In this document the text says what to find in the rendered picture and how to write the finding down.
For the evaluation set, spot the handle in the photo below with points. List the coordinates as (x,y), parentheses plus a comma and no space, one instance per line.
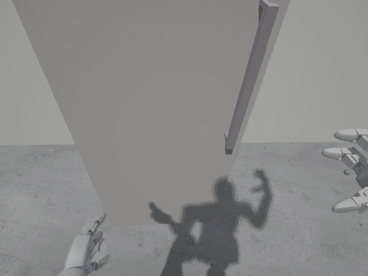
(263,32)

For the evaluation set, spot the robot right hand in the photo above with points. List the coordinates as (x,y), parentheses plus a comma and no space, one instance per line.
(354,160)

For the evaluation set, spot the robot left hand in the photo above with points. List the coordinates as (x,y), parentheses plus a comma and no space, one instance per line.
(83,246)

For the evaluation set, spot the fridge door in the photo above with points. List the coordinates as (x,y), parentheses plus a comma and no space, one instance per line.
(148,89)

